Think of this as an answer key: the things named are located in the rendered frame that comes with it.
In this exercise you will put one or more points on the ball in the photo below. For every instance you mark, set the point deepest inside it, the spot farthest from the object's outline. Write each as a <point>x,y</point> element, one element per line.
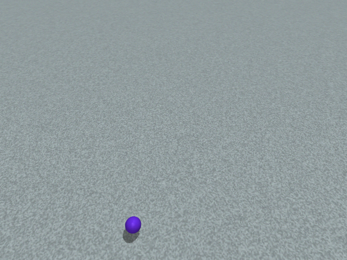
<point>133,224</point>

